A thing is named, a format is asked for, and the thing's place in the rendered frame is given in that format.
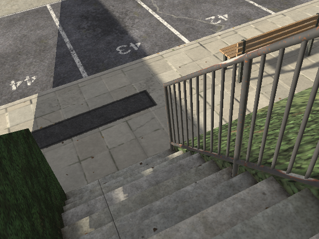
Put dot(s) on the stairs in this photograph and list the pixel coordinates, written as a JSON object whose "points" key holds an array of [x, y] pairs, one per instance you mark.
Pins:
{"points": [[176, 195]]}

